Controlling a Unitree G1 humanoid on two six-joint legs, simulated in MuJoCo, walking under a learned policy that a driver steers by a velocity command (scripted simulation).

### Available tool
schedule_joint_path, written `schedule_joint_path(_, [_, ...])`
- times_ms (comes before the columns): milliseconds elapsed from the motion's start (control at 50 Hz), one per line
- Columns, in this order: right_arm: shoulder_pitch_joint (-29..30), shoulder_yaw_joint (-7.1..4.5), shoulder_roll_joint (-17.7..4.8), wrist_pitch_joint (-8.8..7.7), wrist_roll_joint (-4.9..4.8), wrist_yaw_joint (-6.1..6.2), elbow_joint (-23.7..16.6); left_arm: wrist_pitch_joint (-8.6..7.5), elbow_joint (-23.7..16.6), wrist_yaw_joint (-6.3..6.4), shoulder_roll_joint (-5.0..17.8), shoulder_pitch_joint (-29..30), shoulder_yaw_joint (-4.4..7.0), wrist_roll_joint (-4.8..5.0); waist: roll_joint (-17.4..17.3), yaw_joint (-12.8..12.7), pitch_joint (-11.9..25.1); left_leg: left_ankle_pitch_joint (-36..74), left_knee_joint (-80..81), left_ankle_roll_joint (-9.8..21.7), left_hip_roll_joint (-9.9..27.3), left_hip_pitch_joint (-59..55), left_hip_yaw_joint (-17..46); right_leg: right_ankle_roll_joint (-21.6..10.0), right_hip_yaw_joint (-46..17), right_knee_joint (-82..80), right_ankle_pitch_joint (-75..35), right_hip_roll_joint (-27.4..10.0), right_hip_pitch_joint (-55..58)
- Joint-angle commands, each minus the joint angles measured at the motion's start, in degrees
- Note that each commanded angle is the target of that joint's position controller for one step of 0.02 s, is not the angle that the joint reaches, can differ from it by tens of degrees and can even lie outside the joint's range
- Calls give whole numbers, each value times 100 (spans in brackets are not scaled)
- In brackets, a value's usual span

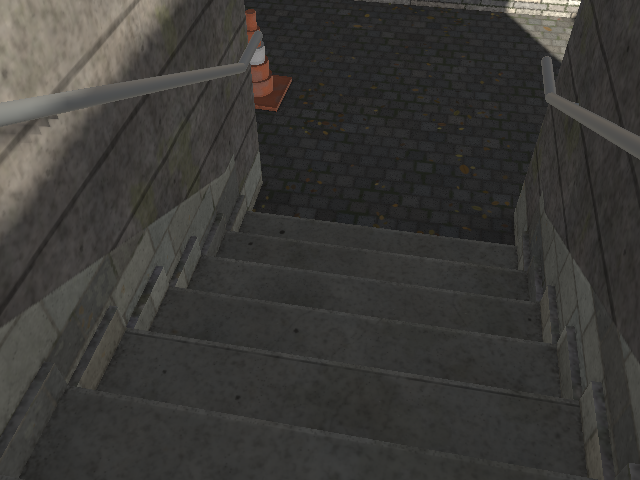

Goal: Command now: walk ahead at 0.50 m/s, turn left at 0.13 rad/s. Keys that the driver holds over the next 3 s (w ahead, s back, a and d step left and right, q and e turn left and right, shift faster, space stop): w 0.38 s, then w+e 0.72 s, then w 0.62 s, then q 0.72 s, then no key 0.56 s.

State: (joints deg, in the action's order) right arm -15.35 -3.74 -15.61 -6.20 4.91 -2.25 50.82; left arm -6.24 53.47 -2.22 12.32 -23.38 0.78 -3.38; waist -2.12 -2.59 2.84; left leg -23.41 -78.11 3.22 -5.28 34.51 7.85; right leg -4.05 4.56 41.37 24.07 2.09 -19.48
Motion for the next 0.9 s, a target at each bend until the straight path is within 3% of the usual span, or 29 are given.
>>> schedule_joint_path(20, [-25,198,177,120,105,115,-420,-90,-311,108,-150,294,-111,10,358,242,-248,320,695,-435,946,1447,59,-1468,-2213,-2098,-3002,-1626,621])
schedule_joint_path(60, [213,225,188,127,44,-108,-443,-69,0,193,70,-232,-77,61,460,85,-245,1025,1505,-528,1010,886,-710,-1175,-1282,-1895,-2593,-1062,59])
schedule_joint_path(80, [-109,294,239,67,156,-274,-250,-19,54,194,193,-464,-56,-139,500,62,-197,1853,1175,-432,956,248,-840,-1048,-989,-1499,-2491,-812,-499])
schedule_joint_path(100, [-216,251,110,2,128,-354,-196,24,60,161,336,-526,3,-244,479,66,-201,2190,1229,-404,842,110,-988,-1047,-886,-1309,-2353,-734,-745])
schedule_joint_path(120, [443,270,-18,-5,172,-345,-399,-44,202,274,50,-976,-71,-193,465,-312,-223,3831,2396,-390,1229,1521,-360,-1026,-1226,-1097,-1823,-881,730])
schedule_joint_path(160, [1381,289,75,48,99,-170,-610,-115,560,399,-194,-1996,-165,-18,505,-735,-389,4185,3614,-417,1300,2732,-459,-1096,-1764,-380,-1665,-1230,1943])
schedule_joint_path(180, [1357,369,164,59,25,-160,-551,-105,421,413,-199,-1793,-188,70,239,-714,-327,5341,4815,-344,1323,1567,-606,-900,-1236,-57,-1091,-847,956])
schedule_joint_path(200, [1301,389,255,79,-74,-173,-612,-59,381,288,102,-1510,-157,-37,518,-498,-515,5742,4803,-194,981,-209,-1127,-838,-996,-370,-771,-646,-776])
schedule_joint_path(220, [1304,331,88,151,-16,-208,-672,-29,332,160,213,-1212,-164,-144,767,-356,-636,5334,4255,-197,876,-1016,-1269,-946,-1148,-506,-343,-803,-1672])
schedule_joint_path(280, [1570,308,-112,296,112,-217,-836,-106,371,125,182,-1213,-195,-16,434,-352,-1069,4270,4948,-109,1122,-778,-919,-882,-1698,81,-197,-1188,-756])
schedule_joint_path(320, [1413,301,-106,265,7,-186,-670,2,502,177,498,-1356,-97,-26,381,-450,-1052,4057,5538,-68,1159,-1213,-947,-755,-1797,646,-354,-1230,-38])
schedule_joint_path(340, [730,225,-211,246,-68,-130,-352,84,516,137,677,-1246,-41,-12,88,-109,-952,4152,6123,-80,1061,-1900,-1137,-640,-1587,1409,-674,-1082,121])
schedule_joint_path(360, [-792,79,-434,185,-84,-71,55,186,669,-40,774,-1146,-54,-196,-130,658,-626,4852,6381,107,1196,-3559,-1123,-336,-1379,2690,-763,-961,-374])
schedule_joint_path(380, [-2356,-210,-929,227,56,-67,485,203,1066,-271,281,-1900,-164,-323,-1038,1185,201,5758,5450,808,1662,-5652,-873,212,-965,5252,309,-254,-1458])
schedule_joint_path(400, [-2532,-236,-1351,258,-68,-179,450,181,1154,-421,-528,-3062,-265,-106,-1446,533,1989,8267,3437,1850,2605,-7328,-52,370,-869,7307,2266,-9,-2382])
schedule_joint_path(420, [-2548,-153,-984,293,118,-240,450,166,632,-474,29,-1950,-134,42,-700,944,1375,7472,3963,2014,2864,-6792,714,449,-1006,7464,2038,142,-3502])
schedule_joint_path(460, [-1251,-26,-613,306,45,-241,327,31,-18,-250,349,-372,-54,96,156,754,-242,1778,5555,1577,2923,-4138,961,63,-1090,6490,253,-499,-4295])
schedule_joint_path(480, [-954,116,-232,276,144,-238,268,22,28,-125,329,-538,-42,77,174,423,-422,2113,5727,1548,3044,-2928,862,-59,-1252,5997,-418,-764,-3606])
schedule_joint_path(500, [-490,369,499,90,183,-106,60,-26,17,-58,-32,-290,-140,-94,448,-7,-730,2537,5973,1186,2583,-1874,236,-175,-1576,3997,-1764,-1222,-2930])
schedule_joint_path(520, [-534,360,450,-18,157,-7,108,24,-18,-62,-232,-31,-168,-173,-55,-1,-941,2579,6241,1182,2389,-1540,18,-245,-1301,3528,-1786,-1262,-2783])
schedule_joint_path(540, [-724,391,587,-138,-23,116,212,78,109,-97,-193,-112,-126,-139,101,138,-755,2246,6489,1326,2225,-1385,-288,-227,-1294,2485,-2531,-1152,-2390])
schedule_joint_path(560, [-1163,404,464,-158,-40,161,404,126,193,-100,-139,-143,-77,-208,79,226,-789,2279,6443,1507,2353,-1562,-167,-126,-1315,2130,-2650,-1101,-2557])
schedule_joint_path(620, [-1455,360,184,-140,227,157,689,182,91,-245,-155,-164,-76,-267,137,41,-446,3693,5627,1420,2334,-1918,-577,10,-1188,2082,-2968,-1071,-2724])
schedule_joint_path(640, [-1729,488,612,-166,192,272,856,158,-107,-238,-187,370,-141,-304,378,366,-608,3046,5463,1143,2313,-2879,-597,35,-1698,882,-4171,-1293,-3708])
schedule_joint_path(660, [-2136,542,646,-163,139,305,1028,175,-159,-217,-151,638,-132,-248,177,506,-691,2890,5355,1125,2400,-3216,-481,101,-1602,556,-4545,-1252,-3978])
schedule_joint_path(700, [-2175,667,661,-128,243,246,1087,186,-84,-260,-25,899,-133,-130,135,437,-737,2038,5203,936,1976,-1905,-1188,33,-1069,79,-5856,-1084,-2412])
schedule_joint_path(740, [-1944,699,537,-115,294,134,1078,249,-377,-366,244,1344,-67,-152,98,345,-1037,1712,5361,884,2027,-1311,-1287,-113,-894,361,-5347,-1011,-1805])
schedule_joint_path(780, [-2043,764,621,-168,267,222,1075,309,-563,-298,280,1650,-69,-196,194,420,-1163,1429,4911,769,2065,-1755,-1312,-165,-872,-202,-5329,-1048,-1834])
schedule_joint_path(900, [-2908,463,181,119,-4,462,1565,357,-772,-298,92,2905,-142,-309,128,1187,-1641,1803,4101,547,2231,-3304,-1166,29,-257,-2047,-3670,-895,-1787])
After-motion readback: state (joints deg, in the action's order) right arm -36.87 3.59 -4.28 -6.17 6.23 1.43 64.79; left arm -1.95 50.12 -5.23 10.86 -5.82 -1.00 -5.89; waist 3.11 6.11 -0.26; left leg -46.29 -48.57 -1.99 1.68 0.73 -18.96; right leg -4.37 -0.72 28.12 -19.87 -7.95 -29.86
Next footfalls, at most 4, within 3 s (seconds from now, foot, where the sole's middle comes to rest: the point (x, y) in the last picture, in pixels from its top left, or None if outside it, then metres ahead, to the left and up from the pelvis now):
0.36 left None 0.33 0.14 -0.92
0.98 right None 0.61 -0.15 -1.08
1.42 left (351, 404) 0.97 -0.01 -1.25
1.80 right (428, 392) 1.02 -0.25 -1.25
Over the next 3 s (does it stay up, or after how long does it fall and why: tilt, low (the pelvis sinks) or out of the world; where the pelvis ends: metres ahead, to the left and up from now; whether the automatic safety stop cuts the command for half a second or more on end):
stays up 1.26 -0.19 -0.65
